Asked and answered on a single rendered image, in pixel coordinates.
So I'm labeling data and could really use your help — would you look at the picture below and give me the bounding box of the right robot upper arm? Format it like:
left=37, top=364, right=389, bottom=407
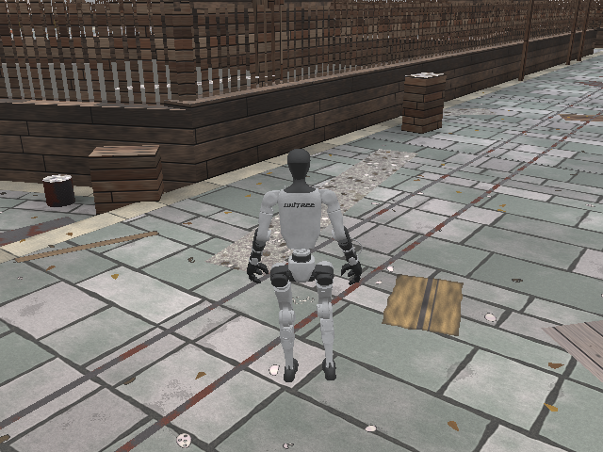
left=319, top=189, right=347, bottom=241

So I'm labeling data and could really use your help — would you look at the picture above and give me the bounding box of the right robot thigh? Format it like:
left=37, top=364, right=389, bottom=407
left=315, top=261, right=334, bottom=319

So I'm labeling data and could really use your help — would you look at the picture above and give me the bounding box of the left robot forearm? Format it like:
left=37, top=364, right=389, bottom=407
left=249, top=228, right=266, bottom=266

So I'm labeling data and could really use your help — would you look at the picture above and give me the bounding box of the right robot foot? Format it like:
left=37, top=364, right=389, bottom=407
left=322, top=358, right=336, bottom=380

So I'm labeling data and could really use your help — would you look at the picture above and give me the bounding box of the right robot hand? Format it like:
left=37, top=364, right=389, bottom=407
left=341, top=261, right=362, bottom=285

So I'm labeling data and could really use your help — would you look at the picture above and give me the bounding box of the left robot hand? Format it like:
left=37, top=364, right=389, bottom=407
left=247, top=262, right=269, bottom=283

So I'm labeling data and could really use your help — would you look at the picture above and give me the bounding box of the left robot upper arm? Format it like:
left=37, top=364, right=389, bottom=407
left=256, top=190, right=280, bottom=242

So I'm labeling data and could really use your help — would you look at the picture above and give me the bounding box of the right robot forearm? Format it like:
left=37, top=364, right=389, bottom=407
left=337, top=226, right=359, bottom=266

